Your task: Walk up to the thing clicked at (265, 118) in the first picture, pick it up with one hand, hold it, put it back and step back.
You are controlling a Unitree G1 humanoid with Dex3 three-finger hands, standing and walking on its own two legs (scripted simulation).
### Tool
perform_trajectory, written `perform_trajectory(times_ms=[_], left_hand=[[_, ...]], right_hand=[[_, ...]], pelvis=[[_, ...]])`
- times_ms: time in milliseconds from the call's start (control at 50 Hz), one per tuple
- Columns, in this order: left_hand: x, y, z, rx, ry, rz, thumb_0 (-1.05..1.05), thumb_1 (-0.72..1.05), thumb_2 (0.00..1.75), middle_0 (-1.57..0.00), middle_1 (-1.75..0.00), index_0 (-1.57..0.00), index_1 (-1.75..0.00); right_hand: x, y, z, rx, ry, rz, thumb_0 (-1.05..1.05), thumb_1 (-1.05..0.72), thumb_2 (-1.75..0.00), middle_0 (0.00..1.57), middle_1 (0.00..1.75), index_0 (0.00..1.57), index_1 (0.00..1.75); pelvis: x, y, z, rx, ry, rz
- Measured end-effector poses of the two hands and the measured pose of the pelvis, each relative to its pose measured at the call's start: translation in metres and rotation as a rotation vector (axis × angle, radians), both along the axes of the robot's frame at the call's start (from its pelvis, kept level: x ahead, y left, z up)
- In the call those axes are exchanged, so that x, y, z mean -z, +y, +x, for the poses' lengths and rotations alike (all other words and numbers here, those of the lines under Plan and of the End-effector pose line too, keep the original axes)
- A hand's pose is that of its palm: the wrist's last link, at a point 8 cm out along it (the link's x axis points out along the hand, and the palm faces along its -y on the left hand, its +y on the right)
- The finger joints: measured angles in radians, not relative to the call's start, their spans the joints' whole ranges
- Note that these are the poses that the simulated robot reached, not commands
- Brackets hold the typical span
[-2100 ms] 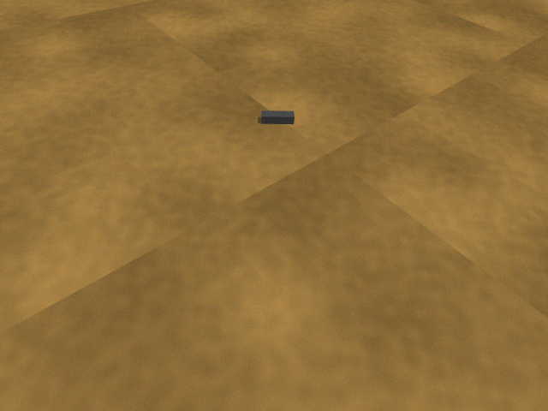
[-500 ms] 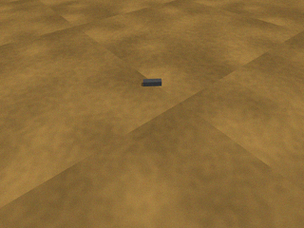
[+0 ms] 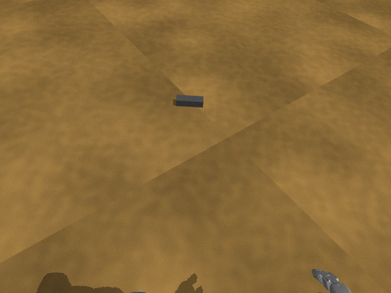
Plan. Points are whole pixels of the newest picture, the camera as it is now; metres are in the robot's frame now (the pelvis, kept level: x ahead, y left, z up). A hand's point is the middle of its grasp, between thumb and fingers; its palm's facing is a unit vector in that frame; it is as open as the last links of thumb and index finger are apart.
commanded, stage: walk up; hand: left
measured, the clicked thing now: (189, 101) +1.47 +0.00 -0.73
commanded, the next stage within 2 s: none
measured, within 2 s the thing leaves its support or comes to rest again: neither
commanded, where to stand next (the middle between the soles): +1.08 -0.17 m, yaw +1 degrees
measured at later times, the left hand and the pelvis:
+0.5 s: hand (121, 215) +0.31 +0.17 -0.11, palm faces +0.00 -0.92 -0.39, open 7.4 cm; pelvis +0.26 -0.10 +0.01, yaw -1 degrees
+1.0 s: hand (137, 144) +0.56 +0.18 -0.14, palm faces -0.04 -0.94 -0.33, open 7.4 cm; pelvis +0.50 -0.10 +0.01, yaw +0 degrees
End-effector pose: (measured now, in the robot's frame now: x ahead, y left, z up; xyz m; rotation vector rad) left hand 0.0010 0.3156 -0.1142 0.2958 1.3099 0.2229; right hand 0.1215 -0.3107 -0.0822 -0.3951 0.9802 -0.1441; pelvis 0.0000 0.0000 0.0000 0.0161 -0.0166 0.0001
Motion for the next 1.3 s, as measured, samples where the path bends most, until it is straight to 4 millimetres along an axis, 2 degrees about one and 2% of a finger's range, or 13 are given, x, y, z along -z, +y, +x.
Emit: perform_trajectory(times_ms=[140, 220, 280, 360, 480, 600, 720, 840, 960, 1060, 1160, 1240, 1300], left_hand=[[-0.030, -0.011, 0.159, 0.114, -0.207, 0.024, 0.01, 0.90, 0.90, -0.21, -0.30, -0.20, -0.30], [-0.040, -0.031, 0.241, 0.177, -0.293, 0.046, 0.01, 0.90, 0.90, -0.21, -0.30, -0.20, -0.30], [-0.038, -0.048, 0.288, 0.184, -0.329, 0.079, 0.00, 0.90, 0.90, -0.21, -0.30, -0.20, -0.30], [-0.036, -0.074, 0.313, 0.133, -0.345, 0.096, 0.00, 0.90, 0.90, -0.21, -0.30, -0.20, -0.30], [-0.044, -0.101, 0.303, 0.065, -0.198, 0.061, 0.00, 0.90, 0.90, -0.21, -0.30, -0.21, -0.30], [-0.038, -0.108, 0.310, 0.022, -0.081, 0.037, 0.00, 0.90, 0.90, -0.21, -0.30, -0.21, -0.30], [-0.021, -0.101, 0.350, -0.008, -0.056, 0.014, 0.01, 0.90, 0.90, -0.21, -0.30, -0.21, -0.30], [0.005, -0.089, 0.419, -0.005, -0.035, -0.005, 0.01, 0.90, 0.90, -0.21, -0.30, -0.21, -0.30], [-0.009, -0.092, 0.518, 0.074, -0.114, -0.016, 0.01, 0.90, 0.90, -0.21, -0.30, -0.20, -0.30], [-0.022, -0.102, 0.592, 0.118, -0.187, -0.007, 0.00, 0.90, 0.90, -0.21, -0.30, -0.20, -0.30], [-0.030, -0.124, 0.658, 0.168, -0.199, 0.018, 0.00, 0.90, 0.90, -0.21, -0.30, -0.20, -0.30], [-0.031, -0.149, 0.704, 0.173, -0.233, 0.057, 0.00, 0.90, 0.90, -0.21, -0.30, -0.20, -0.30], [-0.038, -0.167, 0.722, 0.160, -0.272, 0.067, 0.00, 0.90, 0.90, -0.21, -0.30, -0.20, -0.30]], right_hand=[[0.000, -0.018, 0.028, 0.079, 0.045, 0.029, 0.00, -0.90, -0.89, 0.21, 0.30, 0.21, 0.30], [0.017, -0.049, 0.047, 0.105, 0.105, 0.033, 0.00, -0.90, -0.89, 0.21, 0.30, 0.21, 0.30], [0.039, -0.080, 0.075, 0.127, 0.129, 0.031, 0.01, -0.90, -0.89, 0.21, 0.30, 0.21, 0.30], [0.054, -0.107, 0.125, 0.118, 0.169, 0.024, 0.01, -0.90, -0.89, 0.21, 0.30, 0.21, 0.30], [0.026, -0.115, 0.210, 0.063, 0.116, 0.051, 0.01, -0.91, -0.89, 0.20, 0.30, 0.20, 0.30], [0.005, -0.120, 0.271, 0.029, 0.123, 0.036, 0.01, -0.90, -0.89, 0.21, 0.30, 0.20, 0.30], [0.000, -0.113, 0.345, -0.005, 0.130, 0.001, 0.01, -0.90, -0.89, 0.21, 0.30, 0.20, 0.30], [-0.001, -0.089, 0.431, -0.033, 0.019, -0.016, 0.01, -0.90, -0.89, 0.21, 0.30, 0.20, 0.30], [-0.016, -0.087, 0.458, 0.036, -0.014, 0.008, 0.00, -0.90, -0.89, 0.21, 0.30, 0.21, 0.30], [-0.012, -0.106, 0.463, 0.073, 0.067, 0.003, 0.00, -0.90, -0.89, 0.21, 0.30, 0.21, 0.30], [0.006, -0.140, 0.474, 0.122, 0.131, 0.012, 0.01, -0.90, -0.89, 0.21, 0.30, 0.21, 0.30], [0.033, -0.173, 0.497, 0.148, 0.178, 0.018, 0.01, -0.90, -0.89, 0.21, 0.30, 0.21, 0.30], [0.039, -0.182, 0.524, 0.130, 0.205, 0.032, 0.01, -0.90, -0.89, 0.21, 0.30, 0.20, 0.30]], pelvis=[[-0.010, -0.020, 0.080, 0.005, -0.029, 0.017], [-0.001, -0.042, 0.125, 0.013, -0.040, 0.032], [0.016, -0.065, 0.167, 0.007, -0.043, 0.031], [0.021, -0.088, 0.206, -0.003, -0.055, 0.012], [-0.007, -0.102, 0.255, 0.013, -0.045, 0.009], [-0.017, -0.111, 0.310, 0.017, -0.023, -0.013], [-0.009, -0.106, 0.371, -0.005, -0.018, -0.038], [0.004, -0.091, 0.434, -0.001, -0.021, -0.009], [-0.011, -0.094, 0.484, 0.004, -0.034, -0.014], [-0.014, -0.106, 0.523, 0.014, -0.037, 0.000], [-0.007, -0.129, 0.565, 0.022, -0.031, 0.020], [0.007, -0.154, 0.602, 0.019, -0.034, 0.000], [0.005, -0.168, 0.622, 0.013, -0.045, 0.012]])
